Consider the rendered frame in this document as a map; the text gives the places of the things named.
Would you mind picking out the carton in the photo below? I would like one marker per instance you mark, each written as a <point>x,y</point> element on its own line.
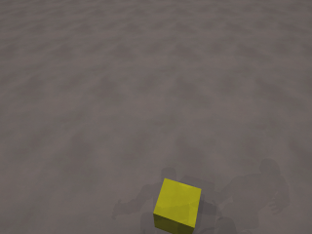
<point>177,207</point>

